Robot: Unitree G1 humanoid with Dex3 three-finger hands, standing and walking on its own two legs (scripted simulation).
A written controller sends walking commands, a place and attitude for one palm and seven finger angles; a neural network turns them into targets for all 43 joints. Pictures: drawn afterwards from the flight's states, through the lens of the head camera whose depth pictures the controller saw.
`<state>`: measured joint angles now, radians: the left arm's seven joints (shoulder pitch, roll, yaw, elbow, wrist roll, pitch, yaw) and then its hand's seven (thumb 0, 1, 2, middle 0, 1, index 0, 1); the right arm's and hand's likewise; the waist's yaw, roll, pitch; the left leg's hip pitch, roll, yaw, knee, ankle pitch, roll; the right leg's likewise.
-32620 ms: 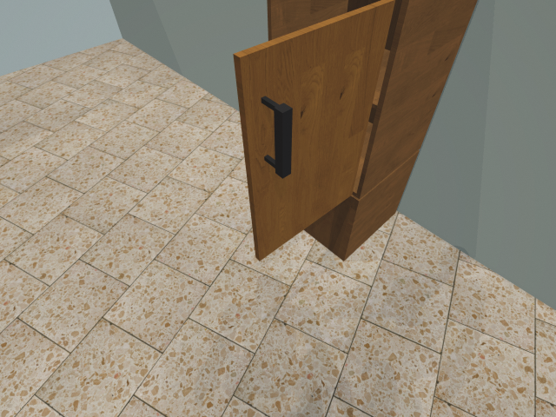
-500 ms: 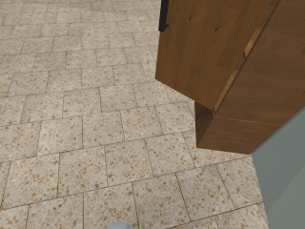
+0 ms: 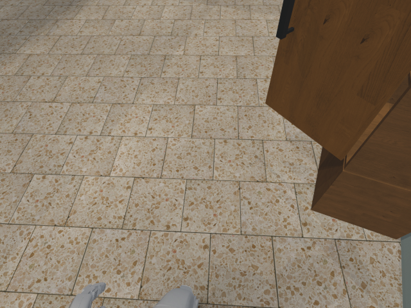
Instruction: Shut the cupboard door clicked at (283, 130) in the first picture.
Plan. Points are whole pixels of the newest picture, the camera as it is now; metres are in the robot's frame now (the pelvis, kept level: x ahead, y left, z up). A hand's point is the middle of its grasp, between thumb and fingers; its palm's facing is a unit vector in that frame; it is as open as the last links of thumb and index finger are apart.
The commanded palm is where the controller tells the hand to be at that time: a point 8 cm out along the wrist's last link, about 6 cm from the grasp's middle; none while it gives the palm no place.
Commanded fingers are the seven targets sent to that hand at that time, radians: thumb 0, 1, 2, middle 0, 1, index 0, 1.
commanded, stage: walk to a spot facing it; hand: left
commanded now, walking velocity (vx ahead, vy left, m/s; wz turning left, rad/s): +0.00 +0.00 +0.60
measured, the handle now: (291, 10) +0.91 -0.24 +0.09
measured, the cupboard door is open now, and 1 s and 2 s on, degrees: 60 60 60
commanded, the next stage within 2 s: turn to face it in 1.40 s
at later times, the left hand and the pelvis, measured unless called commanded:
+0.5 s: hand out of the picture +0.00 +0.24 -0.17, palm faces +0.37 -0.89 -0.27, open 7.4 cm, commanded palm none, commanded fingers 0.00 0.90 0.90 -0.20 -0.30 -0.20 -0.30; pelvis +0.03 +0.01 +0.00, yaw +20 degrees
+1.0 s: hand out of the picture +0.05 +0.15 -0.15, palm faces +0.67 -0.72 -0.20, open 7.4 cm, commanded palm none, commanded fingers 0.00 0.90 0.90 -0.20 -0.30 -0.20 -0.30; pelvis +0.16 +0.02 +0.01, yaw +41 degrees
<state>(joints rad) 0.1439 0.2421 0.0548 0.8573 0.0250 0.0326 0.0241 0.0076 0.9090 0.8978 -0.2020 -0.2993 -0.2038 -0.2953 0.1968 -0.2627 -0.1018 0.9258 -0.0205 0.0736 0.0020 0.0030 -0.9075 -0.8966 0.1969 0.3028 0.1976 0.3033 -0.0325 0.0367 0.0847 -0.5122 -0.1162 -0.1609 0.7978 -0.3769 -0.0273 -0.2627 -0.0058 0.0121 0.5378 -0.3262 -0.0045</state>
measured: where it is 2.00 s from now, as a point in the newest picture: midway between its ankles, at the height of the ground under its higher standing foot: (154, 257)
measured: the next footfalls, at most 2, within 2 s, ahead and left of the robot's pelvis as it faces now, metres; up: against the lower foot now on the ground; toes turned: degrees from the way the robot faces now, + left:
left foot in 0.32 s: +0.03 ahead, +0.14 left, +0.00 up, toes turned +20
right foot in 0.66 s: +0.20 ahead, -0.09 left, +0.00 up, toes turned +21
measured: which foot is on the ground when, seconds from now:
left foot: up 0.00-0.30, down 0.32-0.66, up 0.68-1.00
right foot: down 0.00-0.32, up 0.34-0.64, down 0.66-1.00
